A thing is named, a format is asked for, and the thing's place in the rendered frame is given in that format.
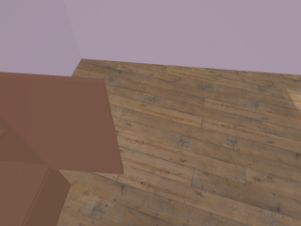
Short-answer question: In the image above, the cupboard door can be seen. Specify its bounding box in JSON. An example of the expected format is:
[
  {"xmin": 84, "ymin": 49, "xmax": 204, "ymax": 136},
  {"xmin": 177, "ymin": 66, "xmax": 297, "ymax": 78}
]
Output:
[{"xmin": 0, "ymin": 72, "xmax": 124, "ymax": 175}]

